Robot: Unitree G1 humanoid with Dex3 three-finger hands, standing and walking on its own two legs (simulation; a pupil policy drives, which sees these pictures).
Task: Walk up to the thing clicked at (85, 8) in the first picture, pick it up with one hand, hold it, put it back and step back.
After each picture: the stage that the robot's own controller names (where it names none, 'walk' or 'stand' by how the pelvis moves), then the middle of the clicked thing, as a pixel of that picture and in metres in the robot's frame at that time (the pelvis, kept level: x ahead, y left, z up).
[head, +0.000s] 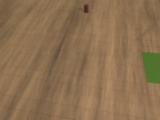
stand; (86, 8) +2.20 +0.02 -0.72
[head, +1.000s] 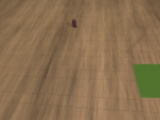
walk; (74, 23) +2.05 +0.32 -0.71
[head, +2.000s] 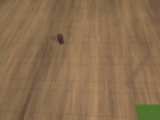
walk; (60, 39) +1.44 +0.44 -0.72
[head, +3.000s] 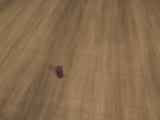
walk; (59, 72) +0.95 +0.33 -0.70
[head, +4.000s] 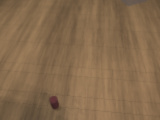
walk; (54, 102) +0.62 +0.28 -0.70
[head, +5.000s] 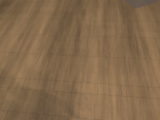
stand; out of the picture +0.41 +0.27 -0.70
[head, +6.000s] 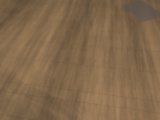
stand; out of the picture +0.40 +0.24 -0.72
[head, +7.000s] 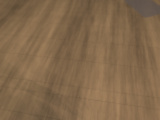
stand; out of the picture +0.41 +0.24 -0.72
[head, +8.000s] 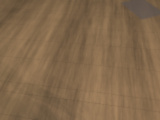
stand; out of the picture +0.40 +0.26 -0.73
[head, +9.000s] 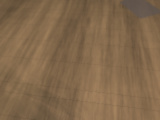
stand; out of the picture +0.39 +0.26 -0.73
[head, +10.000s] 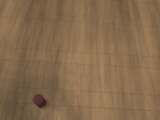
go down; (40, 101) +0.42 +0.28 -0.59
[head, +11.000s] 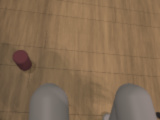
go down; (22, 61) +0.46 +0.31 -0.31
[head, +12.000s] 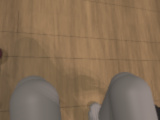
close in; out of the picture +0.45 +0.33 -0.25
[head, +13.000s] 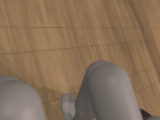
close in; out of the picture +0.43 +0.36 -0.22
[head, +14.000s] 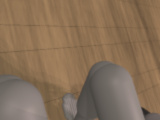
lift; out of the picture +0.42 +0.35 -0.22
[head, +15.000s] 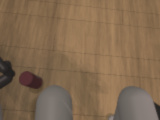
lift; (31, 80) +0.38 +0.28 -0.33
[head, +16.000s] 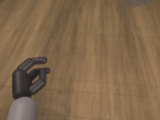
close; out of the picture +0.32 +0.23 -0.66
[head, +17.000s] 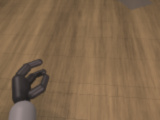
hold; out of the picture +0.32 +0.25 -0.68
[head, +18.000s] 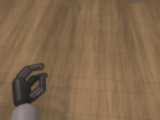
hold; out of the picture +0.33 +0.25 -0.67
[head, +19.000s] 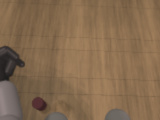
crouch; (39, 104) +0.36 +0.26 -0.52
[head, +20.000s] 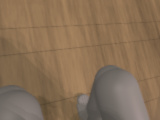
lower; out of the picture +0.37 +0.31 -0.25
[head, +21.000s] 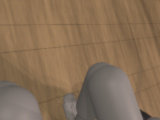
lower; out of the picture +0.35 +0.32 -0.24
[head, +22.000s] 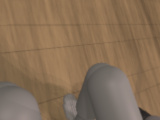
lower; out of the picture +0.35 +0.32 -0.24
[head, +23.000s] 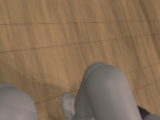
lower; out of the picture +0.35 +0.32 -0.24
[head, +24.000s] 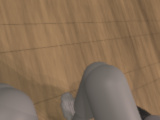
lower; out of the picture +0.35 +0.32 -0.24
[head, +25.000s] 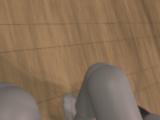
open; out of the picture +0.34 +0.32 -0.24
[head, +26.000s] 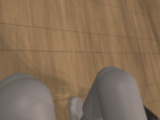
stand; out of the picture +0.36 +0.30 -0.24
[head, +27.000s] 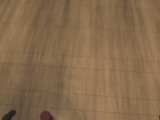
stand; (47, 117) +0.35 +0.25 -0.58
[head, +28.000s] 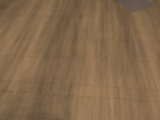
stand; out of the picture +0.33 +0.25 -0.67
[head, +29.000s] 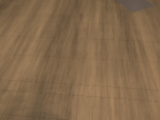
stand; out of the picture +0.33 +0.24 -0.67
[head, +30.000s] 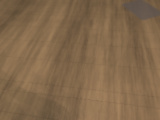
stand; out of the picture +0.35 +0.23 -0.72
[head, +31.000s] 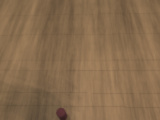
walk; (62, 114) +0.41 +0.22 -0.69
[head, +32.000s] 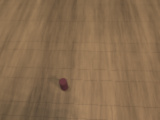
walk; (63, 84) +0.66 +0.22 -0.69
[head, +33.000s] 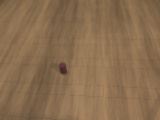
stand; (63, 68) +0.97 +0.30 -0.70
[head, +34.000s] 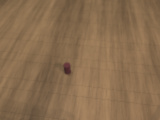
stand; (67, 68) +0.97 +0.22 -0.72
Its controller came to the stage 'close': yes
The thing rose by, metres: 0.01
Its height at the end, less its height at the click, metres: +0.00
